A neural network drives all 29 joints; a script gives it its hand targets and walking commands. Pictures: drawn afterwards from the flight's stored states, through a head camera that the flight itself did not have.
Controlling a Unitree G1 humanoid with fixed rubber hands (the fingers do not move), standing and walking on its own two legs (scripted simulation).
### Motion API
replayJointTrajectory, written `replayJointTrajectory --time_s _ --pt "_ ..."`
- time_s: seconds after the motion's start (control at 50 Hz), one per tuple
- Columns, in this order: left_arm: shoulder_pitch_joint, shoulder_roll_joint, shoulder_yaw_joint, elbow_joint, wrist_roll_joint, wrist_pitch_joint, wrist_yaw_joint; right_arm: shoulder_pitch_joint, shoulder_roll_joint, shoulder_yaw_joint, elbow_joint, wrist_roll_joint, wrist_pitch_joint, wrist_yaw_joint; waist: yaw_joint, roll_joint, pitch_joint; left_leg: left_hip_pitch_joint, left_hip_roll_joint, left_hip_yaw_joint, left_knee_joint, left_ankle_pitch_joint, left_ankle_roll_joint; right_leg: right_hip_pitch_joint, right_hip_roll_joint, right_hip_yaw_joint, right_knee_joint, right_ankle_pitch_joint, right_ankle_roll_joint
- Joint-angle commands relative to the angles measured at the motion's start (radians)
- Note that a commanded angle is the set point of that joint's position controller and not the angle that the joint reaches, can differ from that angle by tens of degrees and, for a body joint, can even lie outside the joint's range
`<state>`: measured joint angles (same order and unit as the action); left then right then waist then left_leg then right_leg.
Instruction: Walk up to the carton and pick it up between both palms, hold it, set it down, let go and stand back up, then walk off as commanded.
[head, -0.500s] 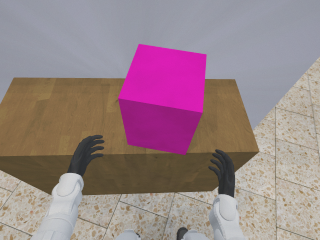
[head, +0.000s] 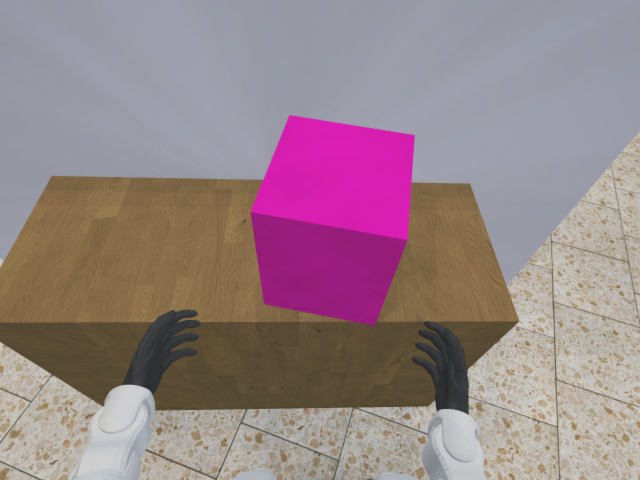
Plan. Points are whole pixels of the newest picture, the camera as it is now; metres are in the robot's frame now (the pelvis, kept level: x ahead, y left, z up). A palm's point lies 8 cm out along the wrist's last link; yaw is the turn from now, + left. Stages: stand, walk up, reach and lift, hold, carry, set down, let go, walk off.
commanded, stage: set down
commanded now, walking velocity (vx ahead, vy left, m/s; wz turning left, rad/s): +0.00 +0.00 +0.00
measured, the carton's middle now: (334, 225) +0.50 -0.01 -0.03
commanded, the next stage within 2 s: let go in 1.24 s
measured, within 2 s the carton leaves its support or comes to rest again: neither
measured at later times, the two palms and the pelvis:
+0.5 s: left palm (148, 393) +0.23 +0.22 -0.04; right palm (466, 412) +0.21 -0.18 -0.05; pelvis +0.01 -0.02 +0.01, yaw +0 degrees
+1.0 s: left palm (149, 396) +0.23 +0.23 -0.05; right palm (470, 405) +0.22 -0.19 -0.05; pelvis +0.02 -0.02 +0.01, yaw +0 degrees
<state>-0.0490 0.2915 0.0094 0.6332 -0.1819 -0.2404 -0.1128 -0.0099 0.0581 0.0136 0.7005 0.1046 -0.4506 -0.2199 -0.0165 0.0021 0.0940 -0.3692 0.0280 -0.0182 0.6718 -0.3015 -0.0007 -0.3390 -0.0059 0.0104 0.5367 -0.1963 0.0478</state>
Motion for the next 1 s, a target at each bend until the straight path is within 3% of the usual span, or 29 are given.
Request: replayJointTrajectory --time_s 0.0,0.12,0.2,0.34,0.48,0.54,0.76,0.86,0.98 --pt "0.016 0.195 -0.026 -0.353 -0.045 -0.025 0.019 0.025 -0.145 -0.036 -0.245 -0.003 -0.032 0.014 0.047 0.162 -0.296 0.214 0.008 -0.029 -0.276 0.147 -0.070 0.305 0.049 -0.038 -0.102 0.030 -0.084" --pt "0.087 0.187 -0.005 -0.378 -0.043 -0.002 0.018 0.080 -0.147 -0.042 -0.287 -0.033 -0.021 0.022 0.044 0.132 -0.282 0.217 -0.002 -0.008 -0.285 0.171 -0.061 0.339 0.047 -0.027 -0.119 0.047 -0.080" --pt "0.078 0.187 -0.006 -0.369 -0.038 0.013 0.021 0.062 -0.162 -0.044 -0.281 -0.047 0.002 0.031 0.044 0.145 -0.253 0.168 0.001 -0.004 -0.311 0.101 -0.052 0.351 0.046 -0.027 -0.114 0.026 -0.076" --pt "0.046 0.180 -0.009 -0.324 -0.048 0.043 0.030 0.045 -0.184 -0.060 -0.289 -0.070 0.040 0.045 0.034 0.114 -0.251 0.091 0.015 -0.002 -0.350 -0.019 -0.025 0.399 0.044 -0.026 -0.096 0.013 -0.060" --pt "0.025 0.177 0.004 -0.279 -0.033 0.088 0.033 0.034 -0.182 -0.066 -0.269 -0.070 0.079 0.056 0.038 0.097 -0.225 0.068 0.007 0.014 -0.362 -0.060 -0.010 0.394 0.032 -0.023 -0.107 -0.010 -0.054" --pt "0.019 0.163 0.000 -0.273 -0.013 0.117 0.040 0.025 -0.200 -0.071 -0.230 -0.083 0.101 0.066 0.036 0.125 -0.217 0.076 0.012 0.012 -0.374 -0.068 -0.014 0.389 0.037 -0.031 -0.106 -0.016 -0.057" --pt "0.115 0.136 0.012 -0.296 0.019 0.157 0.040 0.103 -0.219 -0.079 -0.188 -0.085 0.104 0.089 0.040 0.094 -0.264 0.233 -0.019 0.045 -0.306 0.189 -0.046 0.345 0.039 -0.032 -0.152 0.073 -0.070" --pt "0.133 0.101 0.004 -0.295 0.051 0.183 0.049 0.104 -0.238 -0.095 -0.139 -0.085 0.112 0.108 0.035 0.141 -0.240 0.252 -0.011 0.039 -0.312 0.221 -0.064 0.335 0.052 -0.045 -0.151 0.066 -0.080" --pt "0.162 0.083 0.006 -0.307 0.073 0.204 0.062 0.115 -0.263 -0.100 -0.104 -0.083 0.122 0.131 0.039 0.154 -0.246 0.288 -0.005 0.037 -0.310 0.299 -0.080 0.323 0.064 -0.054 -0.151 0.073 -0.079"
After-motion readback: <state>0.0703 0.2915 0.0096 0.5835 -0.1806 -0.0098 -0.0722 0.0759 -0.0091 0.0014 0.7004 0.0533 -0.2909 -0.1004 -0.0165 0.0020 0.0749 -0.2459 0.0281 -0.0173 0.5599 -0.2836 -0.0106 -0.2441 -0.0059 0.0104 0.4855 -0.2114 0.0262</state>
